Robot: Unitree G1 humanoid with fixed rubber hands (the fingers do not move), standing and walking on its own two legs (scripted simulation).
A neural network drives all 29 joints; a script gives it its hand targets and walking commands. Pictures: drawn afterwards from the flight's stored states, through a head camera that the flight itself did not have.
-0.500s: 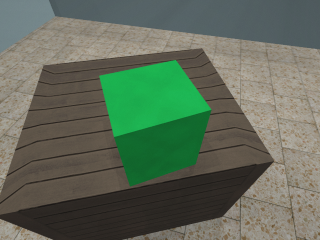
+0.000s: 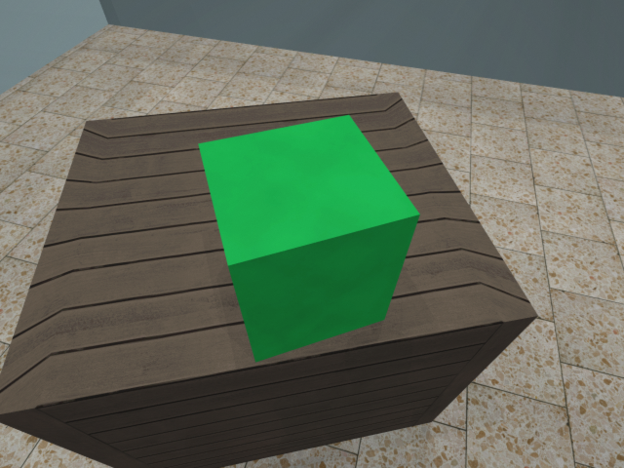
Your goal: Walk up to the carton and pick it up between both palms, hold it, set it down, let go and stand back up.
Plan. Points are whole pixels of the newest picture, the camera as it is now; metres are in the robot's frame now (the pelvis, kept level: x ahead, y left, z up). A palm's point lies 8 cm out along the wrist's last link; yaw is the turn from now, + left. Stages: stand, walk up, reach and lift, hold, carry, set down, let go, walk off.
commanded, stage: stand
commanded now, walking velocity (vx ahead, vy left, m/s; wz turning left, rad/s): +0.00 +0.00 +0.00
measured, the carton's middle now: (301, 241) +0.40 +0.03 +0.05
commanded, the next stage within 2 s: none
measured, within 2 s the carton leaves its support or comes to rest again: neither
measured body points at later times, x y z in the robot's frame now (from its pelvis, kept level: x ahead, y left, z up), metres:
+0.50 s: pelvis +0.00 +0.01 +0.00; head +0.02 +0.01 +0.45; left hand -0.01 +0.21 -0.16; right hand -0.03 -0.20 -0.16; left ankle -0.05 +0.08 -0.73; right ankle +0.01 -0.16 -0.73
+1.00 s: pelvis +0.01 +0.01 +0.00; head +0.03 +0.01 +0.45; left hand +0.03 +0.23 -0.16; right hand -0.02 -0.19 -0.16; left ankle -0.05 +0.08 -0.73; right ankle +0.01 -0.16 -0.73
